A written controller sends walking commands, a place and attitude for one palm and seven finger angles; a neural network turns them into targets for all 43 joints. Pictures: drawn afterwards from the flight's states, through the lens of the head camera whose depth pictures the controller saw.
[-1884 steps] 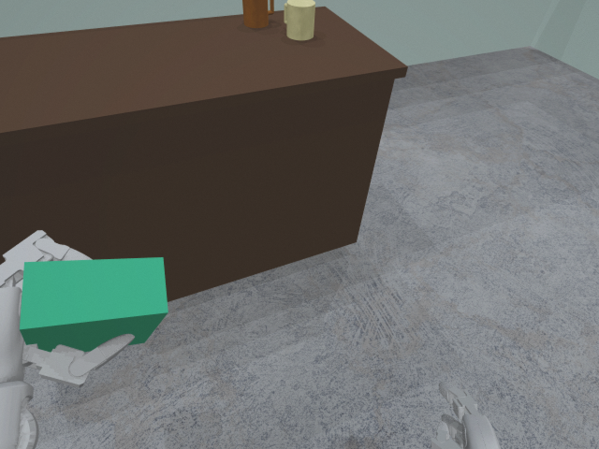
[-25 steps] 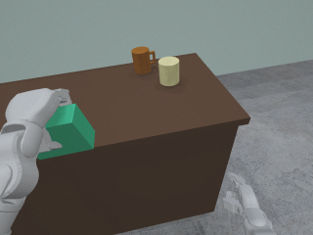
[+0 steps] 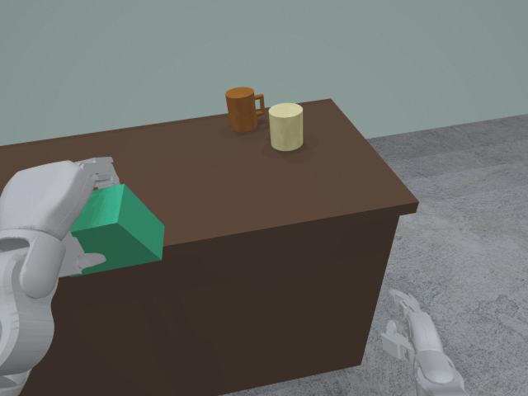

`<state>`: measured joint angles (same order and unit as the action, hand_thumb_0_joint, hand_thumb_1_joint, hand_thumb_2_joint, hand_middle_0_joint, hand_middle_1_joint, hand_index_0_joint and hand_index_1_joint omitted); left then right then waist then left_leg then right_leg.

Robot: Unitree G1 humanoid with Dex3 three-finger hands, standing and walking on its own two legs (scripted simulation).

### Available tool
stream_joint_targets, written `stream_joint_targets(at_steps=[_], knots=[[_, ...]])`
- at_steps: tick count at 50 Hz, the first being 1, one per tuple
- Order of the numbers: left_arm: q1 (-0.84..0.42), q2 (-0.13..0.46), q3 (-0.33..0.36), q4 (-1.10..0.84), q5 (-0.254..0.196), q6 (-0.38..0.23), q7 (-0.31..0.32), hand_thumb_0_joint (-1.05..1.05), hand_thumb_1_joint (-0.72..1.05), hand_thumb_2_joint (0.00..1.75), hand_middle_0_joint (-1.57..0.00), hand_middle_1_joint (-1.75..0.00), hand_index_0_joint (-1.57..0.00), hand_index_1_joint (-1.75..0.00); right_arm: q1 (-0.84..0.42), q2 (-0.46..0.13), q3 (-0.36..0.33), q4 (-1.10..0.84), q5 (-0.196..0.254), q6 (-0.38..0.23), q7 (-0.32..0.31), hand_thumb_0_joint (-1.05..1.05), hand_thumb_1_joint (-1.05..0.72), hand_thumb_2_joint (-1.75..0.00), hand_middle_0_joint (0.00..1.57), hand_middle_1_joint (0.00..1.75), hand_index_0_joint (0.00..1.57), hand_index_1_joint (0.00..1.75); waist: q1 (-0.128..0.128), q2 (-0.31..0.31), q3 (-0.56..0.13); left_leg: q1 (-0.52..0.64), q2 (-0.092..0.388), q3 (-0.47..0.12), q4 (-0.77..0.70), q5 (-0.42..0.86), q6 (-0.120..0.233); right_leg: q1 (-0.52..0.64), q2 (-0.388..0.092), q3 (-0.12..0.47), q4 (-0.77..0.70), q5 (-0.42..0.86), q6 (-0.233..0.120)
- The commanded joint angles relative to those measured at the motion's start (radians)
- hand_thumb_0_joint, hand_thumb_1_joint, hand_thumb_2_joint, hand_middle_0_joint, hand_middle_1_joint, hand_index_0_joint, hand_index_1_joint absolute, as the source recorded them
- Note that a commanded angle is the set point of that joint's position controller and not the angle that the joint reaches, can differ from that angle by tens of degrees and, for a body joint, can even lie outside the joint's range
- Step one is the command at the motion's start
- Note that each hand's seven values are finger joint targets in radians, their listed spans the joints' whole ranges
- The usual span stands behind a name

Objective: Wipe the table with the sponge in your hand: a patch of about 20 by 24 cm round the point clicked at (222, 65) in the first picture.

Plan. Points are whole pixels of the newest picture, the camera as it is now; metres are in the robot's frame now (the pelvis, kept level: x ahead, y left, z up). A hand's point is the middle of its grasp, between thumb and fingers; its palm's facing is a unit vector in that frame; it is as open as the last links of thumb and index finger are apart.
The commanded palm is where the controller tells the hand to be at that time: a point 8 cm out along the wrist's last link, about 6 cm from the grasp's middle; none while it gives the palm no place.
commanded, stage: bring the sponge back beside the body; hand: left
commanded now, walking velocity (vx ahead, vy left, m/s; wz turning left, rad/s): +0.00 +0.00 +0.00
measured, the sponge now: (103, 240) +0.21 +0.28 +0.18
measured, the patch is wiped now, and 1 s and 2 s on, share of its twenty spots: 0.90 0.90 0.90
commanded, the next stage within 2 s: step back with the hand held close in 0.20 s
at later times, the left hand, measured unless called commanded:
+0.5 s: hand (123, 191) +0.24 +0.24 +0.25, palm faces +0.38 -0.78 -0.50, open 9.8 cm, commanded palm +0.17 +0.29 +0.29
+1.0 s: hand (93, 206) +0.18 +0.22 +0.28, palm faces +0.43 -0.76 -0.49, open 9.8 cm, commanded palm +0.13 +0.29 +0.29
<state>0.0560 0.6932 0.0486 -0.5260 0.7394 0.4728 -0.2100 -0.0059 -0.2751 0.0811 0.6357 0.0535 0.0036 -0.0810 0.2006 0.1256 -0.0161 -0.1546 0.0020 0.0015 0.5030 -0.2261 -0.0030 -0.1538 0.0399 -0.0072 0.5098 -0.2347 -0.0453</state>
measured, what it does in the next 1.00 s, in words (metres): stands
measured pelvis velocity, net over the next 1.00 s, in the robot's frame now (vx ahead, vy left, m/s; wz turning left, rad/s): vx -0.04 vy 0.02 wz -0.02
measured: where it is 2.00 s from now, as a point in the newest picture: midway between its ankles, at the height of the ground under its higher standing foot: outside the picture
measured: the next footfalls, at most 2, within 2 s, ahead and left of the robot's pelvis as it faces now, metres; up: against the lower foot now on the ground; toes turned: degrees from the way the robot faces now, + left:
right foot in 1.20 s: -0.03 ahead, -0.11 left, +0.00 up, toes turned +2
left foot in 1.40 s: -0.08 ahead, +0.15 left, +0.00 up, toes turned +0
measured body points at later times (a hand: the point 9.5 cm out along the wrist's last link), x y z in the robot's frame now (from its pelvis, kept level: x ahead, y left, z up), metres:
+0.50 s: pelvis +0.01 +0.01 -0.01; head -0.01 +0.01 +0.44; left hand +0.21 +0.28 +0.27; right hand +0.23 -0.19 -0.06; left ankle +0.00 +0.12 -0.74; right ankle +0.04 -0.09 -0.74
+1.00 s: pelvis -0.04 +0.02 -0.01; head -0.01 +0.03 +0.44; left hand +0.15 +0.26 +0.30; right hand +0.12 -0.23 -0.09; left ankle +0.00 +0.12 -0.74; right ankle +0.04 -0.09 -0.73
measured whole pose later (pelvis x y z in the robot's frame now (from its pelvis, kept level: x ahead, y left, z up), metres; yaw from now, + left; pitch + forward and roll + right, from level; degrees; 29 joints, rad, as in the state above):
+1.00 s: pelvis -0.04 +0.02 -0.01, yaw -1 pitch +2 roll -1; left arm 0.36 0.58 0.59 -0.80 -0.07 -0.22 0.14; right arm 0.17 -0.22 0.00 0.60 0.03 -0.02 -0.05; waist -0.05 0.00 0.01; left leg -0.42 -0.02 -0.02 0.68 -0.29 0.03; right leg -0.44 0.05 0.00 0.59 -0.19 -0.02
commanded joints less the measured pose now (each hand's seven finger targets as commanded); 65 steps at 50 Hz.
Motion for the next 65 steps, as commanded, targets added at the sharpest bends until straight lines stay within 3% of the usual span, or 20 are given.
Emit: stream_joint_targets(at_steps=[1,8,15,16,17,18,19,20,24,26,32,39,44,46,51,56,59,61,63,65], knots=[[-0.374,0.245,0.229,-0.06,0.044,0.019,0.072,0.0,0.1,1.3,-1.2,-1.6,-1.2,-1.6,-0.283,-0.066,-0.033,-0.194,0.016,-0.06,0.001,0.0,-0.9,-0.9,0.2,0.3,0.2,0.3,-0.028,-0.001,-0.088,0.019,-0.03,-0.033,-0.089,0.026,0.005,-0.042,-0.004,0.145,-0.174,-0.1,-0.014],[-0.25,0.155,0.161,-0.073,0.018,0.034,0.037,0.0,0.1,1.3,-1.2,-1.6,-1.2,-1.6,-0.289,-0.064,-0.023,-0.223,0.016,-0.054,0.013,0.0,-0.9,-0.9,0.2,0.3,0.2,0.3,-0.024,-0.061,-0.114,0.003,-0.024,-0.026,-0.09,0.057,0.013,-0.009,-0.024,0.099,-0.156,-0.031,0.004],[-0.29,0.291,0.269,-0.223,0.059,0.034,0.065,0.0,0.1,1.3,-1.2,-1.6,-1.2,-1.6,-0.291,-0.071,-0.028,-0.222,-0.007,-0.054,0.009,0.0,-0.9,-0.9,0.2,0.3,0.2,0.3,-0.002,-0.028,-0.185,0.029,-0.035,-0.026,-0.078,0.148,0.019,0.034,-0.011,0.113,-0.124,0.042,-0.01],[-0.321,0.188,0.175,-0.063,0.081,0.051,0.067,0.0,0.1,1.3,-1.2,-1.6,-1.2,-1.6,-0.273,-0.074,-0.024,-0.196,0.001,-0.058,0.007,0.0,-0.9,-0.9,0.2,0.3,0.2,0.3,-0.043,-0.011,-0.109,0.015,-0.029,-0.02,-0.089,0.101,0.01,-0.019,0.002,0.113,-0.144,-0.009,-0.013],[-0.399,0.019,0.421,-0.306,-0.746,-0.214,0.182,0.0,0.1,1.3,-1.2,-1.6,-1.2,-1.6,-0.034,-0.058,-0.053,-0.406,0.012,-0.067,0.022,0.0,-0.9,-0.9,0.2,0.3,0.2,0.3,-0.182,-0.244,0.07,-0.03,-0.019,-0.06,0.04,-0.177,0.048,-0.327,-0.041,0.243,-0.287,-0.118,0.0],[-0.188,0.1,0.43,-0.089,-0.744,-0.292,0.235,0.0,0.1,1.3,-1.2,-1.6,-1.2,-1.6,0.033,-0.064,-0.025,-0.281,-0.019,-0.065,0.018,0.0,-0.9,-0.9,0.2,0.3,0.2,0.3,-0.184,-0.354,0.008,-0.008,-0.034,-0.045,0.135,-0.231,0.044,-0.376,-0.104,0.286,-0.318,-0.271,-0.032],[-0.17,0.036,0.376,-0.102,-0.742,-0.325,0.251,0.0,0.1,1.3,-1.2,-1.6,-1.2,-1.6,0.005,-0.052,-0.037,-0.262,-0.025,-0.055,0.025,0.0,-0.9,-0.9,0.2,0.3,0.2,0.3,-0.188,-0.356,0.023,0.013,-0.051,-0.04,0.193,-0.197,0.039,-0.425,-0.125,0.299,-0.322,-0.312,-0.054],[-0.197,0.079,0.452,-0.217,-0.776,-0.375,0.281,0.0,0.1,1.3,-1.2,-1.6,-1.2,-1.6,0.05,-0.066,-0.049,-0.256,-0.02,-0.038,0.018,0.0,-0.9,-0.9,0.2,0.3,0.2,0.3,-0.189,-0.338,-0.023,0.025,-0.025,-0.049,0.242,-0.177,0.036,-0.423,-0.193,0.316,-0.327,-0.306,-0.061],[-0.105,0.056,0.533,-0.369,-0.82,-0.512,0.353,0.0,0.1,1.3,-1.2,-1.6,-1.2,-1.6,0.053,-0.106,-0.06,-0.264,-0.03,-0.042,0.003,0.0,-0.9,-0.9,0.2,0.3,0.2,0.3,-0.193,0.049,-0.158,-0.047,0.106,-0.17,-0.068,0.074,0.044,-0.137,-0.105,0.13,-0.006,0.158,-0.008],[-0.022,0.065,0.591,-0.372,-0.823,-0.548,0.372,0.0,0.1,1.3,-1.2,-1.6,-1.2,-1.6,0.044,-0.102,-0.078,-0.264,-0.028,-0.04,0.008,0.0,-0.9,-0.9,0.2,0.3,0.2,0.3,-0.179,0.146,-0.196,-0.097,0.148,-0.2,-0.099,0.192,0.056,-0.068,-0.07,0.085,0.074,0.204,0.019],[0.103,0.029,0.627,-0.366,-0.805,-0.628,0.374,0.0,0.1,1.3,-1.2,-1.6,-1.2,-1.6,0.081,-0.08,-0.106,-0.226,-0.042,-0.049,0.039,0.0,-0.9,-0.9,0.2,0.3,0.2,0.3,-0.198,0.054,-0.228,-0.009,0.191,-0.213,-0.036,0.74,0.052,-0.122,-0.035,0.04,0.105,0.072,0.04],[0.236,0.049,0.68,-0.387,-0.812,-0.686,0.376,0.0,0.1,1.3,-1.2,-1.6,-1.2,-1.6,0.084,-0.076,-0.129,-0.21,-0.02,-0.047,0.047,0.0,-0.9,-0.9,0.2,0.3,0.2,0.3,-0.222,-0.102,-0.282,-0.184,0.123,-0.132,0.127,0.412,0.008,0.031,-0.195,0.174,0.031,0.603,-0.016],[0.283,0.083,0.726,-0.431,-0.824,-0.728,0.391,0.0,0.1,1.3,-1.2,-1.6,-1.2,-1.6,0.119,-0.05,-0.129,-0.19,-0.02,-0.061,0.037,0.0,-0.9,-0.9,0.2,0.3,0.2,0.3,-0.239,-0.16,-0.284,-0.19,0.078,-0.078,0.223,0.0,-0.005,-0.053,-0.293,0.229,-0.028,0.568,-0.044],[0.243,0.086,0.728,-0.438,-0.824,-0.731,0.397,0.0,0.1,1.3,-1.2,-1.6,-1.2,-1.6,0.12,-0.058,-0.131,-0.191,-0.021,-0.07,0.026,0.0,-0.9,-0.9,0.2,0.3,0.2,0.3,-0.239,-0.137,-0.252,-0.157,0.092,-0.094,0.163,-0.006,0.007,-0.141,-0.257,0.204,-0.036,0.383,-0.025],[0.021,0.025,0.666,-0.357,-0.817,-0.723,0.406,0.0,0.1,1.3,-1.2,-1.6,-1.2,-1.6,0.086,-0.094,-0.127,-0.206,-0.034,-0.101,0.001,0.0,-0.9,-0.9,0.2,0.3,0.2,0.3,-0.216,0.154,-0.129,-0.383,0.233,-0.28,-0.213,-0.181,0.073,-0.107,-0.015,0.045,0.232,-0.095,0.046],[-0.176,-0.058,0.537,-0.146,-0.798,-0.67,0.383,0.0,0.1,1.3,-1.2,-1.6,-1.2,-1.6,0.118,-0.082,-0.127,-0.182,-0.023,-0.126,0.01,0.0,-0.9,-0.9,0.2,0.3,0.2,0.3,-0.22,0.018,-0.086,-0.299,0.243,-0.241,-0.147,-0.096,0.106,-0.184,-0.017,0.06,0.239,-0.153,0.054],[-0.197,-0.107,0.446,-0.123,-0.791,-0.659,0.355,0.0,0.1,1.3,-1.2,-1.6,-1.2,-1.6,0.065,-0.076,-0.11,-0.191,-0.019,-0.124,0.022,0.0,-0.9,-0.9,0.2,0.3,0.2,0.3,-0.216,-0.096,-0.039,-0.274,0.159,-0.191,0.015,-0.112,0.063,-0.198,-0.09,0.134,-0.07,0.052,0.025],[-0.229,-0.09,0.416,-0.203,-0.788,-0.665,0.346,0.0,0.1,1.3,-1.2,-1.6,-1.2,-1.6,0.043,-0.053,-0.099,-0.193,-0.024,-0.111,0.03,0.0,-0.9,-0.9,0.2,0.3,0.2,0.3,-0.23,-0.21,-0.059,-0.234,0.054,-0.082,0.229,-0.105,0.011,-0.245,-0.294,0.332,-0.188,0.256,-0.049],[-0.155,-0.064,0.434,-0.339,-0.787,-0.68,0.342,0.0,0.1,1.3,-1.2,-1.6,-1.2,-1.6,0.041,-0.053,-0.124,-0.216,-0.006,-0.099,0.032,0.0,-0.9,-0.9,0.2,0.3,0.2,0.3,-0.215,-0.278,-0.138,-0.198,0.036,-0.051,0.423,-0.14,-0.007,-0.214,-0.362,0.323,-0.169,0.408,-0.096],[0.002,0.007,0.539,-0.456,-0.792,-0.695,0.344,0.0,0.1,1.3,-1.2,-1.6,-1.2,-1.6,0.023,-0.034,-0.113,-0.25,-0.015,-0.083,0.038,0.0,-0.9,-0.9,0.2,0.3,0.2,0.3,-0.201,-0.225,-0.146,-0.231,0.05,-0.055,0.446,-0.171,0.0,-0.203,-0.368,0.267,-0.123,0.434,-0.099]])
